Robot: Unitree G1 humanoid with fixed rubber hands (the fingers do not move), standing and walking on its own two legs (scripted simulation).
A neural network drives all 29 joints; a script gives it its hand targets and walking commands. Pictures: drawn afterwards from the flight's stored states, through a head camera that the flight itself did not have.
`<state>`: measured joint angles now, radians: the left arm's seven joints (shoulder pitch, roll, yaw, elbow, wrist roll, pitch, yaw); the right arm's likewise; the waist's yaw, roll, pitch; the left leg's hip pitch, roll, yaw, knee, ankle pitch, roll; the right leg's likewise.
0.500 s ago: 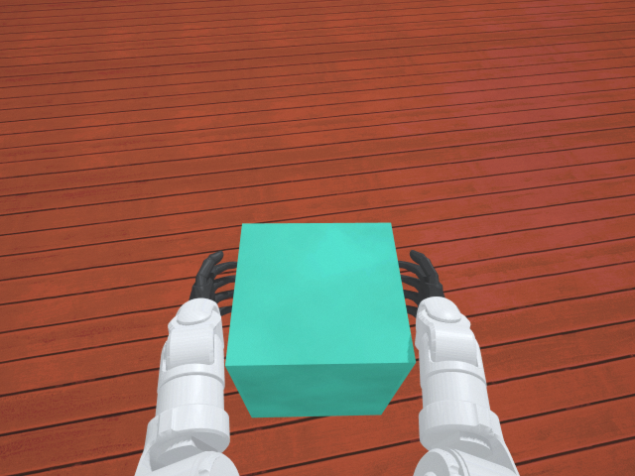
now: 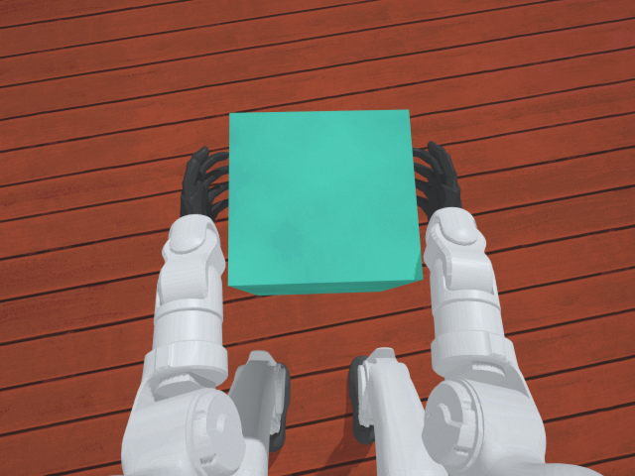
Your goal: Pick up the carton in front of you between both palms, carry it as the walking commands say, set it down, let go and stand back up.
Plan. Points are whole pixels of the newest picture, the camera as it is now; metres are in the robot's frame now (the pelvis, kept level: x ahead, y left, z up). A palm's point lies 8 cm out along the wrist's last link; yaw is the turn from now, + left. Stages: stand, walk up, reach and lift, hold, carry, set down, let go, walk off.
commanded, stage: set down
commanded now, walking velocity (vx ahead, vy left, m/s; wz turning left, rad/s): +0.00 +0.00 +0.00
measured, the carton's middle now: (319, 219) +0.44 +0.00 -0.14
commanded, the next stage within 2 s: none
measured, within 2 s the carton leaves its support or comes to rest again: rests again in 1.50 s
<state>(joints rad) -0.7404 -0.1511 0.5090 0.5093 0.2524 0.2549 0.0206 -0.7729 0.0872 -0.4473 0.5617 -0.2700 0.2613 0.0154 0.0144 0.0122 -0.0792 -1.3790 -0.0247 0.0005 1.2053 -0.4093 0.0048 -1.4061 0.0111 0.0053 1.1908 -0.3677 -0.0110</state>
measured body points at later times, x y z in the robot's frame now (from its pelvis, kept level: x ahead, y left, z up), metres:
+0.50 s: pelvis -0.02 -0.01 -0.13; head +0.28 -0.02 +0.21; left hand +0.47 +0.15 -0.23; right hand +0.49 -0.15 -0.24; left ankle +0.07 +0.11 -0.61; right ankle +0.08 -0.11 -0.61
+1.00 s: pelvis -0.03 -0.01 -0.24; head +0.33 -0.02 +0.03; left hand +0.50 +0.16 -0.39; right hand +0.53 -0.15 -0.40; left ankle +0.06 +0.11 -0.61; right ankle +0.08 -0.11 -0.61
